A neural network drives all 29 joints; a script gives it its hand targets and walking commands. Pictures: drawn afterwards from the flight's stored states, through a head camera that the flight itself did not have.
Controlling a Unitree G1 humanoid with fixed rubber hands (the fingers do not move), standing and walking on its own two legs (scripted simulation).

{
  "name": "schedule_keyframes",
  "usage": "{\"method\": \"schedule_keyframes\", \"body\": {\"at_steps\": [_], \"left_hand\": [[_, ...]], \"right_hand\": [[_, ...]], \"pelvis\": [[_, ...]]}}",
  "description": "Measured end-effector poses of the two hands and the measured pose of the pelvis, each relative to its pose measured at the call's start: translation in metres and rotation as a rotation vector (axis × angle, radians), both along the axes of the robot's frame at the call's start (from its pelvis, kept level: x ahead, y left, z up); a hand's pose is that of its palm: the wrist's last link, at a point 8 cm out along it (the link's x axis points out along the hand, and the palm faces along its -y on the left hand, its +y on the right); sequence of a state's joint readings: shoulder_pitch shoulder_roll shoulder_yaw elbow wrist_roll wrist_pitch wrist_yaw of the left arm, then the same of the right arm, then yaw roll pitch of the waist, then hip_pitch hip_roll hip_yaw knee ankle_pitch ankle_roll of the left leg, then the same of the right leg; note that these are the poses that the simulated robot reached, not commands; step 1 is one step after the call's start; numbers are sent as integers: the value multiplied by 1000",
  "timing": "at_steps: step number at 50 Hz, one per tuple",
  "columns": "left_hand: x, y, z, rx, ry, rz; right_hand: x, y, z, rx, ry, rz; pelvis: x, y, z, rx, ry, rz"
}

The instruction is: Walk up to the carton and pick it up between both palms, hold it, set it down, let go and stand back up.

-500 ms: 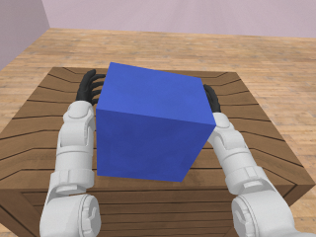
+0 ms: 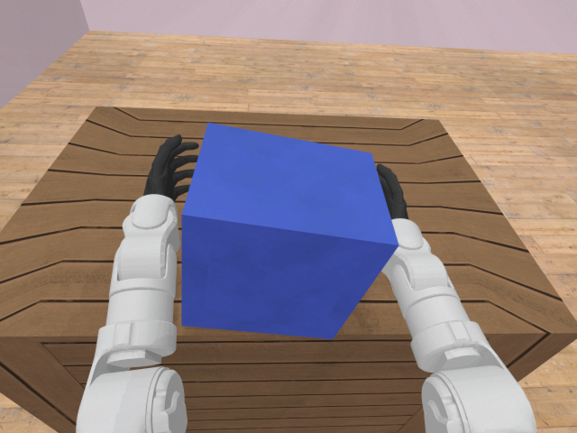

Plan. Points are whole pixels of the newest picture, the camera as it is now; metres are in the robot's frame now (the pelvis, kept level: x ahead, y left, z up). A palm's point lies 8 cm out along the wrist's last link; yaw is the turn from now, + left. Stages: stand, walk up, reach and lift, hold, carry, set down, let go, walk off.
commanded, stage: set down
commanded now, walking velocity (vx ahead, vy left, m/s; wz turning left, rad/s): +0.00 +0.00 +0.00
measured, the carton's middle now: (275, 240) +0.37 +0.04 +0.11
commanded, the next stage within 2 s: none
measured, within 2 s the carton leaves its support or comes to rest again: rests again in 0.94 s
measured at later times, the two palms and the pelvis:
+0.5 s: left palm (158, 204) +0.39 +0.20 +0.15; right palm (387, 222) +0.39 -0.12 +0.13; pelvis +0.00 +0.00 +0.00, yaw -1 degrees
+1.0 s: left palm (150, 214) +0.38 +0.21 +0.14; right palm (377, 221) +0.39 -0.11 +0.13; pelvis +0.00 +0.01 +0.00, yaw -1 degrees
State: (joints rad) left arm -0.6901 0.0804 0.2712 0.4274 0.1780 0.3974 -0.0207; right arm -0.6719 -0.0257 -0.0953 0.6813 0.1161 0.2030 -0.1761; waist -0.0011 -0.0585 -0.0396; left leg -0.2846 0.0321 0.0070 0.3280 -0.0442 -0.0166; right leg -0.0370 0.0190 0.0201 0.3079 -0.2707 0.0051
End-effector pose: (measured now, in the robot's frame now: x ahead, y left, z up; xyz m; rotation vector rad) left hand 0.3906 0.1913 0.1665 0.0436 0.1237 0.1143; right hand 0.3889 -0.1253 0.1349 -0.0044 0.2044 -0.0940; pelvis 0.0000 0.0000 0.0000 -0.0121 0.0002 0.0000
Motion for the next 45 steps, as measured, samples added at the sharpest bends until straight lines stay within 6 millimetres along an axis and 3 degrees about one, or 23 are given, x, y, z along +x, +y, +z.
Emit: {"method": "schedule_keyframes", "body": {"at_steps": [45], "left_hand": [[-7,16,-24,-12,17,9]], "right_hand": [[-1,14,-4,-30,-25,8]], "pelvis": [[-2,6,1,9,-53,-18]]}}
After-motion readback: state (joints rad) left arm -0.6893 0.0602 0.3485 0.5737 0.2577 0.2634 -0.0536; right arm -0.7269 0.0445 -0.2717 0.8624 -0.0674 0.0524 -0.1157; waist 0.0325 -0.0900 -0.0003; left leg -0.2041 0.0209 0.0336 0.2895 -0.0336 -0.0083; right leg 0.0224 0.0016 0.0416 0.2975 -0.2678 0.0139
